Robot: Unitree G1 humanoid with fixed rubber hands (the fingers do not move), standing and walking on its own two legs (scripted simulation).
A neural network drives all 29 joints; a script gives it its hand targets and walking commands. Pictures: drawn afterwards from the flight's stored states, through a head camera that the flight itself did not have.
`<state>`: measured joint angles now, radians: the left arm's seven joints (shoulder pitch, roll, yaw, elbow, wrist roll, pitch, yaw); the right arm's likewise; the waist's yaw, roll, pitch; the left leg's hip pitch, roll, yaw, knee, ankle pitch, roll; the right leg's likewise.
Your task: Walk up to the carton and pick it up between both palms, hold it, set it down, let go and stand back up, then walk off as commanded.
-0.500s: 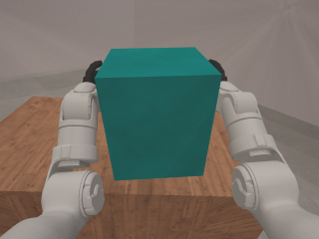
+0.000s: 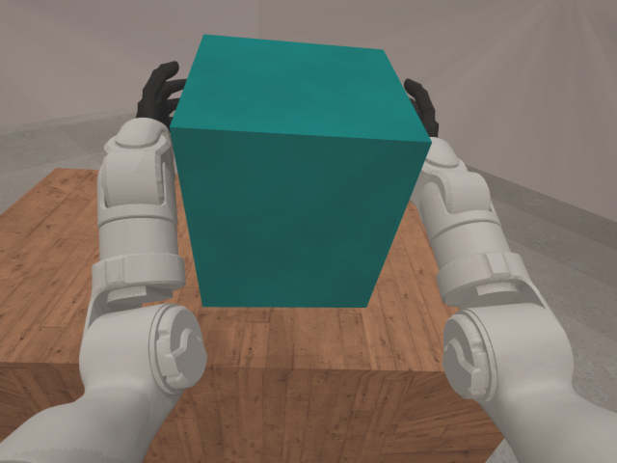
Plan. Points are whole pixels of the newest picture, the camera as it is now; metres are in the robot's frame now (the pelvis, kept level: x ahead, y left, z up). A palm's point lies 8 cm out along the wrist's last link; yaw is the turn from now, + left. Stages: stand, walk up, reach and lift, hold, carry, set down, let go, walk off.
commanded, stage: set down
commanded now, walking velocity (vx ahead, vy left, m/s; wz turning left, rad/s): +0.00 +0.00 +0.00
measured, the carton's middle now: (291, 181) +0.38 +0.03 +0.26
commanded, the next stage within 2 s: none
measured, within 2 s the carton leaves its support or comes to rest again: neither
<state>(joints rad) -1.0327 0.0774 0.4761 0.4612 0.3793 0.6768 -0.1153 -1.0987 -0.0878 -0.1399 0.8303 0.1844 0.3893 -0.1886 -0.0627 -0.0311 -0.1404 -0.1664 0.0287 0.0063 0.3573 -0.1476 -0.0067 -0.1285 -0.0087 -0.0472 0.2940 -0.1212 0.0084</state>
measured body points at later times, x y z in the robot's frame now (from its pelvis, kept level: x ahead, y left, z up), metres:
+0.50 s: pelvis +0.03 +0.00 +0.00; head +0.00 +0.02 +0.45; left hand +0.43 +0.17 +0.22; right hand +0.44 -0.13 +0.24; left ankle +0.03 +0.12 -0.75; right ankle +0.03 -0.12 -0.75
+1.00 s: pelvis +0.03 +0.00 +0.00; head +0.00 +0.02 +0.45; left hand +0.44 +0.16 +0.19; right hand +0.44 -0.15 +0.20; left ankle +0.03 +0.12 -0.75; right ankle +0.03 -0.12 -0.75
